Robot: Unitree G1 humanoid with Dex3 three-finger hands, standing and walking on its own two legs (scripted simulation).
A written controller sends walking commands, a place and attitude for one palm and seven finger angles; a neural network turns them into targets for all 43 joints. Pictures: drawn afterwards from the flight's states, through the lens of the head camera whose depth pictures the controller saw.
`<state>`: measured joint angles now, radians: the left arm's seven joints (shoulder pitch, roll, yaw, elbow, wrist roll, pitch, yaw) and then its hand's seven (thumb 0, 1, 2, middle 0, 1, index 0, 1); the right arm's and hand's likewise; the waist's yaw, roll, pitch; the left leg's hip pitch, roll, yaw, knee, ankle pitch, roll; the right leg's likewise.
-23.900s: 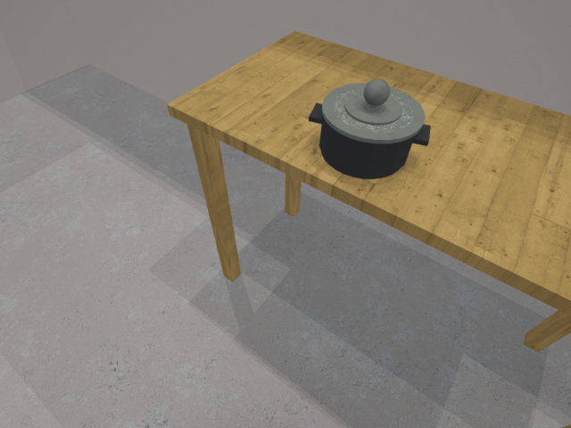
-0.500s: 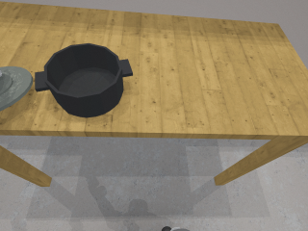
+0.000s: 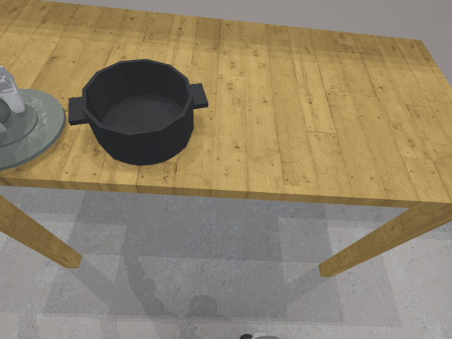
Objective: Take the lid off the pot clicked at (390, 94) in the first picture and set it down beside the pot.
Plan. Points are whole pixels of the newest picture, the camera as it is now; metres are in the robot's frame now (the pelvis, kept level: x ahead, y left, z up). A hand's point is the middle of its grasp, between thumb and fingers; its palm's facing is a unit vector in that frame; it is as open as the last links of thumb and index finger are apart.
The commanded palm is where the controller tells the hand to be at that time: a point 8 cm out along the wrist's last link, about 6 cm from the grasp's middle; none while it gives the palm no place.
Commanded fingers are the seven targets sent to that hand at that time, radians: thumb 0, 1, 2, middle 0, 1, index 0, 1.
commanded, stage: open the fingers wide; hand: left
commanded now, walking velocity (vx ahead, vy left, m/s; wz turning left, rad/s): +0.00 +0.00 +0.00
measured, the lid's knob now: out of the picture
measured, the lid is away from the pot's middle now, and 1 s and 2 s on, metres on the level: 0.24 0.24 0.24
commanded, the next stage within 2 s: raise the empty hand in 0.80 s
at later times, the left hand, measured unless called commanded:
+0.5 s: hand out of the picture +0.47 +0.34 +0.13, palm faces -0.42 -0.13 -0.90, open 9.4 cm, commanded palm +0.50 +0.34 +0.18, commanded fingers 0.00 -0.02 0.67 -0.36 -0.84 -0.36 -0.84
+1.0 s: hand out of the picture +0.47 +0.35 +0.13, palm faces -0.40 -0.15 -0.90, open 11.0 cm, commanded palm +0.50 +0.35 +0.20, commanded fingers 0.00 -0.06 0.74 -0.39 -0.78 -0.39 -0.78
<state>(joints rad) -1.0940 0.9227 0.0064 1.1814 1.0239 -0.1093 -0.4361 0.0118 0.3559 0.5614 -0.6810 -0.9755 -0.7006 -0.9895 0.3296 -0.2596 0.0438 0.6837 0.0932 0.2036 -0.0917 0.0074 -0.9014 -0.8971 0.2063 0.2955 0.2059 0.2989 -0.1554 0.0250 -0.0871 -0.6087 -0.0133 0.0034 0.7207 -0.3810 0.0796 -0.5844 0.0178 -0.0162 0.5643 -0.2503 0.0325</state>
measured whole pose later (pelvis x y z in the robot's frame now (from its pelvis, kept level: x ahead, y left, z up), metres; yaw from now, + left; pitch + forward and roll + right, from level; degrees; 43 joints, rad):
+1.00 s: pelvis +0.00 +0.00 +0.00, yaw +0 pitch +16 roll -4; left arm -1.12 0.95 -0.01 1.17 1.02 -0.09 -0.44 0.00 -0.04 0.73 -0.39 -0.79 -0.40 -0.79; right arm 0.32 -0.27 0.04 0.68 0.10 0.23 -0.10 0.01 -0.90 -0.90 0.21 0.30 0.21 0.30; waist -0.16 0.02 -0.08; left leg -0.61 -0.01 0.01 0.71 -0.38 0.08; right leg -0.59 0.02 -0.01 0.56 -0.25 0.03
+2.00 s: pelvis +0.01 -0.01 +0.01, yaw +0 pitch +13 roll -3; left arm -1.35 0.98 -0.09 1.20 1.05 0.05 -0.50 0.00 -0.05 0.74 -0.40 -0.78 -0.41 -0.78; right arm 0.32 -0.29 0.05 0.70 0.10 0.20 -0.08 0.01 -0.90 -0.90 0.20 0.30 0.20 0.30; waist -0.15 0.03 -0.07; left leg -0.47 -0.02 0.01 0.56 -0.32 0.07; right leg -0.46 0.01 0.00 0.44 -0.21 0.03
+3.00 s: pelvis +0.01 -0.02 +0.02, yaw +1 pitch +3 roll -1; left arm -0.76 0.64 0.31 0.53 0.05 -0.02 -0.04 0.00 -0.05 0.74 -0.40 -0.77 -0.41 -0.78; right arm 0.23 -0.25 0.08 0.59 0.08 0.08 -0.05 0.01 -0.90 -0.90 0.20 0.30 0.20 0.30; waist 0.00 0.01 0.01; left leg -0.21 -0.03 0.00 0.44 -0.29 0.05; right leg -0.22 0.01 -0.01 0.37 -0.20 0.01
